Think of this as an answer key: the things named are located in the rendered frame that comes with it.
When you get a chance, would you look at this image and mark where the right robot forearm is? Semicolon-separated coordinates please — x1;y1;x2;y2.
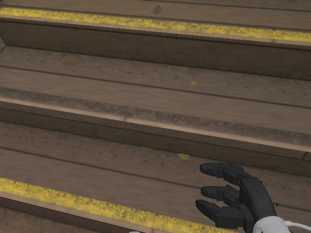
253;216;293;233

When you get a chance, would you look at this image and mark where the robot right hand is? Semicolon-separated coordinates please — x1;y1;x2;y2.
195;161;278;233

